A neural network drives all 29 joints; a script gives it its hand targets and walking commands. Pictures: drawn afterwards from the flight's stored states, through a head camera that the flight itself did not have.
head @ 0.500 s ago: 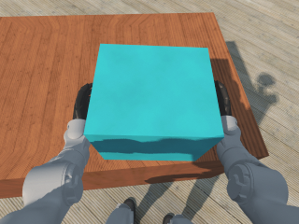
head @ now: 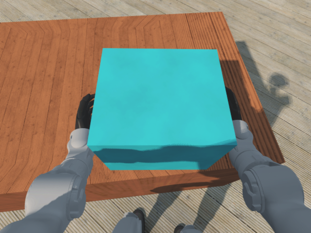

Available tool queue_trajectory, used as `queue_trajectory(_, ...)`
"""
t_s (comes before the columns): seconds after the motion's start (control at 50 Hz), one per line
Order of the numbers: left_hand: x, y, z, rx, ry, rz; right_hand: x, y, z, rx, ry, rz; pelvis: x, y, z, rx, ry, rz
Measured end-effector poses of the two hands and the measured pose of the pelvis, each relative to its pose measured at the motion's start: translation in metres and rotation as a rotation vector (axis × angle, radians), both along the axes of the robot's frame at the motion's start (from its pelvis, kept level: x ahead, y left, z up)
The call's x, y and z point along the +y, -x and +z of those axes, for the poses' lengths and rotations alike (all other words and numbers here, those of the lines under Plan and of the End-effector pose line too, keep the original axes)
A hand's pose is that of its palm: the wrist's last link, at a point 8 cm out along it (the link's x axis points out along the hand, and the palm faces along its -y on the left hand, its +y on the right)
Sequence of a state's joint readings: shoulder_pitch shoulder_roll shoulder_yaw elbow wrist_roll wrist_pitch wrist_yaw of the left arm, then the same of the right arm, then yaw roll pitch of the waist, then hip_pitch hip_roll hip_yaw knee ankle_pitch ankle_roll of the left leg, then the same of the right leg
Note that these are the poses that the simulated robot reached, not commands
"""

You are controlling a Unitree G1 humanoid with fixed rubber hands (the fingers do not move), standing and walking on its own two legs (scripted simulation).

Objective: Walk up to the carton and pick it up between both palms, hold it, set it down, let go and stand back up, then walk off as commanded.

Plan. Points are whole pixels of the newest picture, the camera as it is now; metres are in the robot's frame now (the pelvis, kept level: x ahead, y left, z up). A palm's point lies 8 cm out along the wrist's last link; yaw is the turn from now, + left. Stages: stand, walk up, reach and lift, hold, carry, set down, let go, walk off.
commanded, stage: set down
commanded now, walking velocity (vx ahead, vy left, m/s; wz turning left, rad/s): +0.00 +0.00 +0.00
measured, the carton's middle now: (159, 114) +0.43 +0.02 -0.03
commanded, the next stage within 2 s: none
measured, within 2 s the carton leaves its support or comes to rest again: neither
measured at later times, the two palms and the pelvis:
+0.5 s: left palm (72, 134) +0.36 +0.25 -0.04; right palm (238, 120) +0.41 -0.19 -0.01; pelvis -0.02 -0.01 -0.02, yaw +2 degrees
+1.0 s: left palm (55, 160) +0.29 +0.27 -0.03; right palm (244, 147) +0.34 -0.20 -0.02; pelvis -0.02 +0.00 +0.00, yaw +5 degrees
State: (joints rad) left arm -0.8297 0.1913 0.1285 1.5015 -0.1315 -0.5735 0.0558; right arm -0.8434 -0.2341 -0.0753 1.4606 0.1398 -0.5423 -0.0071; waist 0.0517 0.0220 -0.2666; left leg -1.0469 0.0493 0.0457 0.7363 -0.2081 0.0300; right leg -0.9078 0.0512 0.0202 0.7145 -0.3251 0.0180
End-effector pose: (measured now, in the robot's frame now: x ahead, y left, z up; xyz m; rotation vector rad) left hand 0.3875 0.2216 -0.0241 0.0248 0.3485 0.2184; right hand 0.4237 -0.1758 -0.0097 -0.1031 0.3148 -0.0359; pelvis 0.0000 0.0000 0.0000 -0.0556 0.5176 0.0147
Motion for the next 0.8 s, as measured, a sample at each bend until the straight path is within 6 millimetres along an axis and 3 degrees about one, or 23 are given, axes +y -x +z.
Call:
queue_trajectory(0.26, 0.045, 0.011, -0.013, -0.038, -0.04, 0.051, -0.002, -0.009, -0.018, -0.021, -0.011, 0.022, -0.003, 0.01, -0.02, 0.039, 0.022, 0.04)
queue_trajectory(0.4, 0.04, 0.021, -0.02, -0.028, -0.018, 0.015, -0.012, -0.002, -0.014, -0.02, -0.004, 0.028, -0.004, 0.017, -0.022, 0.031, 0.026, 0.053)
queue_trajectory(0.58, 0.029, 0.03, -0.004, -0.065, 0.003, -0.029, -0.023, 0.023, 0.007, -0.035, -0.004, 0.027, -0.006, 0.021, -0.017, -0.033, 0.018, 0.054)
queue_trajectory(0.8, 0.047, 0.048, 0.01, -0.05, -0.012, 0.007, -0.034, 0.05, 0.008, 0.001, -0.033, 0.008, -0.005, 0.023, -0.01, -0.122, -0.001, 0.061)
